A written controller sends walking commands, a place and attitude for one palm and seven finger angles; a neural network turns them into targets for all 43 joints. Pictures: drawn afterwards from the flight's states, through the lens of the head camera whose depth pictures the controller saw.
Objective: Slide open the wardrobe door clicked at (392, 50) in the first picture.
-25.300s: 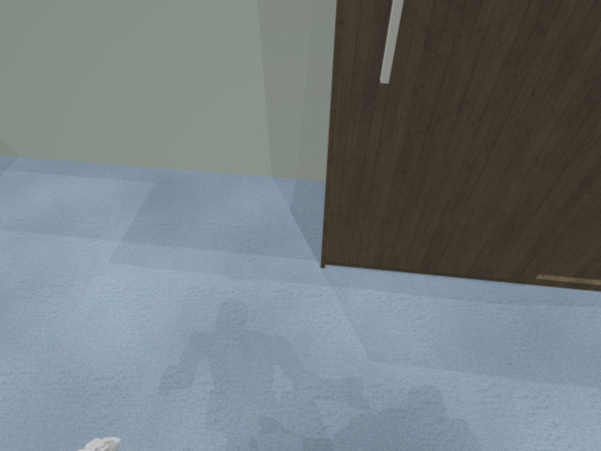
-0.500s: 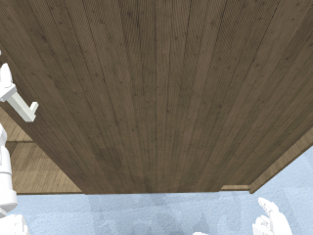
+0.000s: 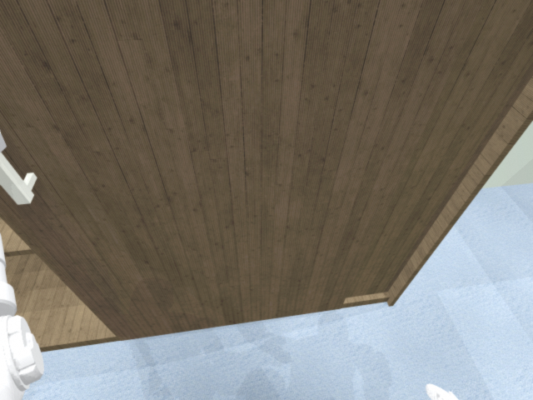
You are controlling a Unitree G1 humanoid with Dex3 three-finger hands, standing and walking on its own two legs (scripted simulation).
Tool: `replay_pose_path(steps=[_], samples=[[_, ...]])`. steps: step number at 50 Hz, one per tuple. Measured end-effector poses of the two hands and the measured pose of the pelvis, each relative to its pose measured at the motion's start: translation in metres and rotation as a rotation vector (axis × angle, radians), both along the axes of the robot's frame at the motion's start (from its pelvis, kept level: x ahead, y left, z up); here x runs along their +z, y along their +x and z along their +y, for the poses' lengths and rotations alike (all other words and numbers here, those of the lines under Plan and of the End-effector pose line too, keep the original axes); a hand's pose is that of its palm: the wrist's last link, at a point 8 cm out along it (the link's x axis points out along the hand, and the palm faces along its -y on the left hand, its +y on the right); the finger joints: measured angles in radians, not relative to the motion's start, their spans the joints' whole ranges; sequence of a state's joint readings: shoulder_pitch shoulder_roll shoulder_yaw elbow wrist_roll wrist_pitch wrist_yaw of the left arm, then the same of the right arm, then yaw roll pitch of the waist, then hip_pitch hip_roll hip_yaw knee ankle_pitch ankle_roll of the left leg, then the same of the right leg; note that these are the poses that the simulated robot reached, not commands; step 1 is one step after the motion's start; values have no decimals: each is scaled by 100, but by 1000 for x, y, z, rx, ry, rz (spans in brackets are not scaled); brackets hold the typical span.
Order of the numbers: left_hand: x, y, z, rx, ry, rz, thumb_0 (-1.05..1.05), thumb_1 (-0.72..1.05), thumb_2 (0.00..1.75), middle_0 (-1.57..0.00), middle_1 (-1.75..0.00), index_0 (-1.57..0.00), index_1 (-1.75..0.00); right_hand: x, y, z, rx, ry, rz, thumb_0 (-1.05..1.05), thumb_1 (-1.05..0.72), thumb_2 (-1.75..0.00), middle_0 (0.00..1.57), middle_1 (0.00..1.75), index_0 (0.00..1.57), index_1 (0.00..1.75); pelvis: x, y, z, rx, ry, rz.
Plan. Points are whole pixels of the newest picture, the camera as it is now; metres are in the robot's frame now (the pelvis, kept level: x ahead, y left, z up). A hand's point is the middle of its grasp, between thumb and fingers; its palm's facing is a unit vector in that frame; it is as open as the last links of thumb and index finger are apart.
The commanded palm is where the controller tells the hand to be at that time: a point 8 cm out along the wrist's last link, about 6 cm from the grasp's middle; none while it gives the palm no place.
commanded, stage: stop walking and hold the door there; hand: left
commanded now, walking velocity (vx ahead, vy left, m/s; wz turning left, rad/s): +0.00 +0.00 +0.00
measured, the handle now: out of the picture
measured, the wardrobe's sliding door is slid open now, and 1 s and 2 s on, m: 0.57 0.57 0.57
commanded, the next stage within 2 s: none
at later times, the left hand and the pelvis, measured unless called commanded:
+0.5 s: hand out of the picture +0.39 +0.37 +0.21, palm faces +0.62 -0.75 -0.23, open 6.1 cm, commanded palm +0.34 +0.39 +0.18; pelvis +0.01 +0.01 +0.00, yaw +2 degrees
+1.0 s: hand out of the picture +0.39 +0.38 +0.20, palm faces +0.49 -0.84 -0.24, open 5.6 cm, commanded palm +0.35 +0.42 +0.18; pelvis -0.01 +0.08 -0.01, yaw +4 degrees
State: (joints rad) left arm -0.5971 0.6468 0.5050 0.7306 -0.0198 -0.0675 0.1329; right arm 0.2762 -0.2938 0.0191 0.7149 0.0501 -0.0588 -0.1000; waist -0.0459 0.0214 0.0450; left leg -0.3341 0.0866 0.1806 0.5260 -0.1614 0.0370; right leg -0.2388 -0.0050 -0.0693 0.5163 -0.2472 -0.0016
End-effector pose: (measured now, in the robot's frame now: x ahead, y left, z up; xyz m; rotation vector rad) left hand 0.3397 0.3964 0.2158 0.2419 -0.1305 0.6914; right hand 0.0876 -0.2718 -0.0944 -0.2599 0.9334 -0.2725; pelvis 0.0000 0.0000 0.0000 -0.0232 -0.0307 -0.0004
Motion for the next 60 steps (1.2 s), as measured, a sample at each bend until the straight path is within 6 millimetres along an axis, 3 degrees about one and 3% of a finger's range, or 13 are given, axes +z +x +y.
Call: replay_pose_path(steps=[5, 13, 21, 27, 33, 41, 46, 49, 54, 60], samples=[[1, -1, 0, -11, -8, 12, -7, 72, 77, -46, -140, -26, -136, 5, -12, -10, -15, -34, 2, 1, -90, -89, 20, 30, 20, 30, 1, -7, 2, -2, 7, 1], [2, -2, -2, 7, -14, 36, -7, 73, 78, -46, -140, -24, -135, -1, -17, -8, 4, -8, 28, 1, -90, -89, 20, 30, 20, 30, 2, -7, -4, 0, 11, 2], [1, -2, 1, -3, 24, 29, -8, 69, 80, -46, -140, -26, -136, -8, -3, -4, 11, 12, 40, 1, -90, -89, 20, 30, 20, 30, 0, 4, -3, 7, 4, 9], [-2, 0, 6, -53, 59, 16, -11, 67, 83, -46, -140, -30, -137, -10, 18, 4, 27, 1, 44, 1, -90, -89, 20, 30, 20, 30, -3, 11, 15, 40, 8, -2], [-11, 7, 15, -136, 100, -29, -15, 67, 84, -47, -141, -38, -139, -7, 45, 32, 64, -14, 14, 1, -91, -89, 20, 30, 20, 30, -9, 13, 44, 60, 34, -7], [-12, 6, 14, -165, 84, -39, -14, 71, 80, -47, -142, -34, -140, -6, 73, 104, 152, 97, -67, 1, -91, -89, 20, 30, 20, 30, -1, 1, 65, 60, 5, 11], [-11, 5, 15, -181, 90, -24, -14, 72, 77, -46, -141, -33, -140, -12, 82, 138, 224, 163, -93, 1, -90, -89, 20, 30, 20, 30, -3, -5, 73, 65, 16, 28], [-13, 6, 18, -202, 111, -44, -15, 72, 76, -46, -141, -33, -140, -23, 86, 147, 269, 169, -81, 1, -90, -89, 20, 30, 20, 30, -12, -10, 80, 69, 23, 27], [-14, 8, 26, -268, 137, -70, -17, 68, 77, -48, -145, -38, -140, -21, 74, 153, 253, 129, 14, 1, -90, -89, 20, 30, 20, 30, -2, -7, 101, 103, 52, 17], [-19, 7, 37, -325, 151, -141, -23, 63, 70, -51, -146, -42, -139, -21, 71, 171, 218, 41, 56, 1, -91, -89, 20, 30, 20, 30, -6, -2, 147, 127, 108, 17]])
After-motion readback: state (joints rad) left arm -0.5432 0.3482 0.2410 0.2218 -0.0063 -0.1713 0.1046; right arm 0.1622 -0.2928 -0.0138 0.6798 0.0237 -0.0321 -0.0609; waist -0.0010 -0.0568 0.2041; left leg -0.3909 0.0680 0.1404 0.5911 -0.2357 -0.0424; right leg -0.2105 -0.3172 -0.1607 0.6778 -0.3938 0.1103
